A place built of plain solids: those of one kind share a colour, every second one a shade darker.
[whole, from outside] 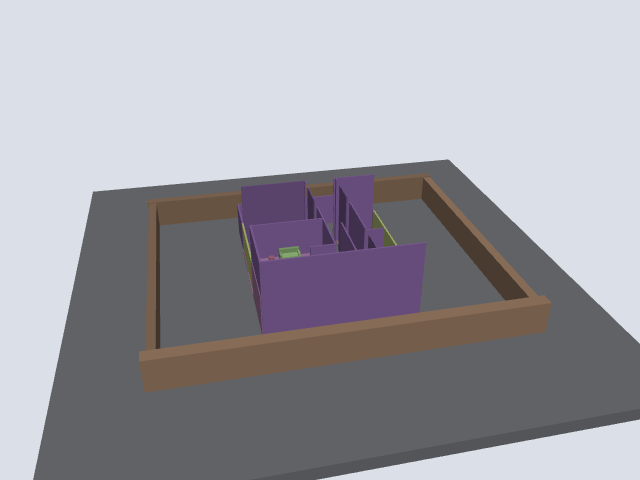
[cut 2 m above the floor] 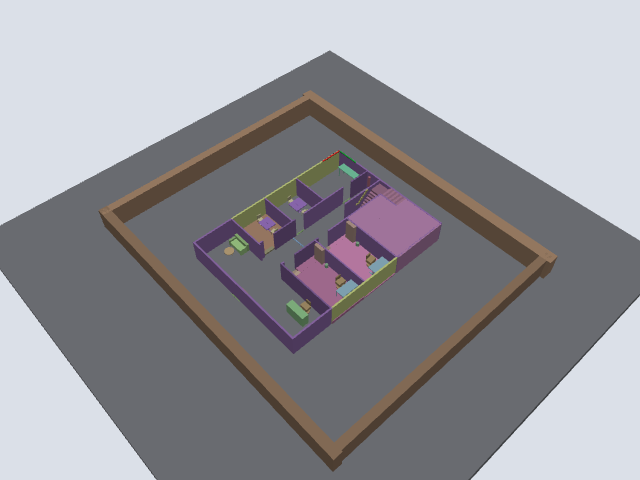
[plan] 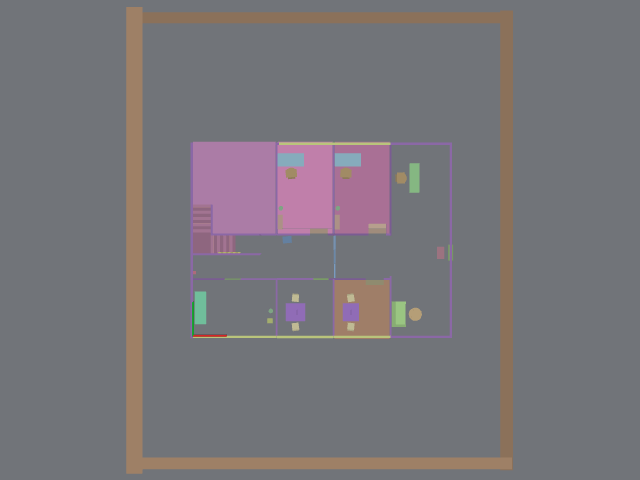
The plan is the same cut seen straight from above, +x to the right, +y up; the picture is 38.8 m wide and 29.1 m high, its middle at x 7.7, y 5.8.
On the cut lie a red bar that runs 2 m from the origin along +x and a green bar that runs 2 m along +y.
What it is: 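An office floor, with a steep back stair to a room one storey up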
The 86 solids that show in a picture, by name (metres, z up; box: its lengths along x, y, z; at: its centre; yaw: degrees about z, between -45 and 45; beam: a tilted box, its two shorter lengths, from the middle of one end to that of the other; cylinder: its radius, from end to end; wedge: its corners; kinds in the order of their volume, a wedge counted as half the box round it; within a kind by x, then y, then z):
{
 "ring_hedge_1": {"box": [0.99, 28.3, 2.65], "at": [-3.56, 5.78, 1.27]},
 "ring_hedge_2": {"box": [23.11, 0.72, 2.41], "at": [7.78, -7.74, 1.15]},
 "ring_hedge_3": {"box": [23.02, 0.67, 2.43], "at": [7.78, 19.27, 1.17]},
 "ring_hedge_4": {"box": [0.78, 27.88, 2.5], "at": [19.01, 5.78, 1.2]},
 "split_lounge_level_1": {"box": [5.01, 3.81, 3.49], "at": [2.5, 9.86, 1.69]},
 "split_lounge_level_2": {"box": [3.82, 1.77, 3.49], "at": [3.1, 7.07, 1.69]},
 "wall_1": {"box": [0.15, 11.86, 6.39], "at": [-0.07, 5.78, 3.14]},
 "wall_2": {"box": [1.91, 0.12, 6.39], "at": [0.95, 3.43, 3.14]},
 "wall_3": {"box": [0.12, 1.88, 6.39], "at": [1.14, 7.01, 3.14]},
 "wall_4": {"box": [4.08, 0.12, 6.39], "at": [2.04, 4.93, 3.14]},
 "wall_5": {"box": [5.37, 0.15, 6.39], "at": [2.54, 11.63, 3.14]},
 "wall_6": {"box": [3.87, 0.12, 6.39], "at": [3.13, 6.13, 3.14]},
 "wall_7": {"box": [2.19, 0.12, 6.39], "at": [3.97, 3.43, 3.14]},
 "wall_8": {"box": [0.12, 3.43, 2.95], "at": [5.07, 1.72, 1.43]},
 "wall_9": {"box": [0.12, 5.43, 6.39], "at": [5.07, 8.85, 3.14]},
 "wall_10": {"box": [2.03, 0.12, 6.39], "at": [6.08, 6.13, 3.14]},
 "wall_11": {"box": [2.21, 0.12, 6.39], "at": [6.18, 3.43, 3.14]},
 "wall_12": {"box": [0.12, 3.43, 2.95], "at": [8.53, 1.72, 1.43]},
 "wall_13": {"box": [0.12, 5.43, 2.95], "at": [8.53, 8.85, 1.43]},
 "wall_14": {"box": [2.26, 0.12, 6.39], "at": [9.35, 3.43, 3.14]},
 "wall_15": {"box": [2.47, 0.12, 6.39], "at": [9.41, 6.13, 3.14]},
 "wall_16": {"box": [0.41, 0.12, 6.39], "at": [11.77, 3.43, 3.14]},
 "wall_17": {"box": [0.27, 0.12, 6.39], "at": [11.84, 6.13, 3.14]},
 "wall_18": {"box": [0.12, 3.62, 6.39], "at": [11.98, 1.81, 3.14]},
 "wall_19": {"box": [0.12, 5.51, 6.39], "at": [11.98, 8.8, 3.14]},
 "wall_20": {"box": [3.88, 0.15, 2.95], "at": [13.77, -0.07, 1.43]},
 "wall_21": {"box": [3.88, 0.15, 2.95], "at": [13.77, 11.63, 1.43]},
 "wall_22": {"box": [0.15, 11.86, 2.95], "at": [15.63, 5.78, 1.43]},
 "cell_level_1": {"box": [1.97, 0.3, 0.2], "at": [6.11, 6.34, 0.05]},
 "cell_level_2": {"box": [3.33, 5.27, 0.2], "at": [6.8, 9.12, 0.05]},
 "cell_level_3": {"box": [2.06, 0.6, 0.35], "at": [9.61, 6.49, 0.12]},
 "cell_level_4": {"box": [3.33, 4.97, 0.35], "at": [10.25, 9.28, 0.12]},
 "cell_level_5": {"box": [0.21, 0.6, 0.35], "at": [11.81, 6.49, 0.12]},
 "glazing_1": {"box": [5.07, 0.15, 2.95], "at": [2.54, -0.07, 1.43]},
 "glazing_2": {"box": [3.46, 0.15, 2.95], "at": [6.8, -0.07, 1.43]},
 "glazing_3": {"box": [3.46, 0.15, 2.95], "at": [6.8, 11.63, 1.43]},
 "glazing_4": {"box": [3.46, 0.15, 2.95], "at": [10.25, -0.07, 1.43]},
 "glazing_5": {"box": [3.46, 0.15, 2.95], "at": [10.25, 11.63, 1.43]},
 "split_steps_1": {"box": [1.08, 1.08, 1.68], "at": [0.54, 5.53, 0.79]},
 "split_steps_2": {"box": [1.08, 0.19, 0.23], "at": [0.54, 6.16, 1.69]},
 "split_steps_3": {"box": [1.08, 0.19, 0.41], "at": [0.54, 6.35, 1.78]},
 "split_steps_4": {"box": [1.08, 0.19, 0.59], "at": [0.54, 6.54, 1.88]},
 "split_steps_5": {"box": [1.08, 0.19, 0.77], "at": [0.54, 6.73, 1.97]},
 "split_steps_6": {"box": [1.08, 0.19, 0.95], "at": [0.54, 6.92, 2.06]},
 "split_steps_7": {"box": [1.08, 0.19, 1.14], "at": [0.54, 7.1, 2.15]},
 "split_steps_8": {"box": [1.08, 0.19, 1.32], "at": [0.54, 7.29, 2.24]},
 "split_steps_9": {"box": [1.08, 0.19, 1.5], "at": [0.54, 7.48, 2.33]},
 "split_steps_10": {"box": [1.08, 0.19, 1.68], "at": [0.54, 7.67, 2.42]},
 "split_steps_11": {"box": [1.08, 0.19, 1.86], "at": [0.54, 7.86, 2.51]},
 "split_steps_12": {"box": [0.19, 1.08, 1.5], "at": [1.17, 5.53, 0.7]},
 "split_steps_13": {"box": [0.19, 1.08, 1.32], "at": [1.36, 5.53, 0.61]},
 "split_steps_14": {"box": [0.19, 1.08, 1.14], "at": [1.55, 5.53, 0.52]},
 "split_steps_15": {"box": [0.19, 1.08, 0.95], "at": [1.74, 5.53, 0.43]},
 "split_steps_16": {"box": [0.19, 1.08, 0.77], "at": [1.92, 5.53, 0.34]},
 "split_steps_17": {"box": [0.19, 1.08, 0.59], "at": [2.11, 5.53, 0.25]},
 "split_steps_18": {"box": [0.19, 1.08, 0.41], "at": [2.3, 5.53, 0.16]},
 "split_steps_19": {"box": [0.19, 1.08, 0.23], "at": [2.49, 5.53, 0.07]},
 "meet_level_1": {"box": [1.89, 0.3, 0.2], "at": [9.53, 3.22, 0.05]},
 "meet_level_2": {"box": [3.33, 3.27, 0.2], "at": [10.25, 1.44, 0.05]},
 "sofa_1": {"box": [0.65, 1.24, 0.37], "at": [4.43, 8.85, 3.68]},
 "sofa_2": {"box": [0.24, 1.56, 0.83], "at": [4.82, 8.85, 3.8]},
 "sofa_3": {"box": [0.24, 1.56, 0.83], "at": [12.17, 1.3, 0.36]},
 "sofa_4": {"box": [0.86, 0.16, 0.65], "at": [12.48, 2.0, 0.28]},
 "sofa_5": {"box": [0.65, 1.24, 0.37], "at": [12.55, 1.3, 0.24]},
 "reception_counter_1": {"box": [0.6, 1.8, 1.1], "at": [13.43, 9.56, 0.5]},
 "shelf_1": {"box": [0.3, 0.9, 1.95], "at": [5.29, 6.88, 1.07]},
 "shelf_2": {"box": [0.3, 0.9, 1.95], "at": [8.74, 6.88, 1.23]},
 "task_chair_1": {"box": [0.68, 0.48, 0.26], "at": [5.96, 9.84, 0.73], "yaw": 4.5},
 "task_chair_2": {"box": [0.68, 0.48, 0.26], "at": [9.27, 9.84, 0.88], "yaw": -1.4},
 "task_chair_3": {"box": [0.48, 0.68, 0.26], "at": [12.61, 9.56, 0.58], "yaw": 1.3},
 "cell_steps_1": {"box": [1.08, 0.3, 0.2], "at": [7.63, 6.34, 0.05]},
 "cell_steps_2": {"box": [1.06, 0.3, 0.2], "at": [11.18, 6.34, 0.05]},
 "cell_steps_3": {"box": [1.06, 0.3, 0.35], "at": [11.18, 6.64, 0.12]},
 "desk_1": {"box": [1.6, 0.8, 0.07], "at": [5.93, 10.66, 0.84]},
 "desk_2": {"box": [1.6, 0.8, 0.07], "at": [9.38, 10.66, 0.99]},
 "meeting_table_1": {"box": [1.18, 1.1, 0.07], "at": [6.21, 1.42, 0.7]},
 "meeting_table_2": {"box": [1.0, 1.1, 0.07], "at": [9.57, 1.42, 0.85]},
 "bar_table_1": {"box": [0.7, 2.0, 0.06], "at": [0.45, 1.69, 1.05]},
 "meet_steps_1": {"box": [1.09, 0.3, 0.2], "at": [11.02, 3.22, 0.05]},
 "box_cardboard_1": {"box": [0.54, 0.42, 0.27], "at": [5.71, 5.82, 0.08], "yaw": 5.3},
 "coffee_table_1": {"cylinder": 0.4, "from": [13.48, 1.3, 0.33], "to": [13.48, 1.3, 0.4]},
 "side_chair_1": {"box": [0.42, 0.42, 0.04], "at": [6.21, 0.56, 0.43], "yaw": 6.4},
 "side_chair_2": {"box": [0.42, 0.42, 0.04], "at": [6.21, 2.27, 0.43], "yaw": -4.7},
 "side_chair_3": {"box": [0.42, 0.42, 0.04], "at": [9.57, 0.56, 0.58], "yaw": -5.1},
 "side_chair_4": {"box": [0.42, 0.42, 0.04], "at": [9.57, 2.27, 0.58], "yaw": 9.2},
 "doormat_hold_1": {"box": [0.45, 0.75, 0.06], "at": [15.01, 5.02, -0.02]}
}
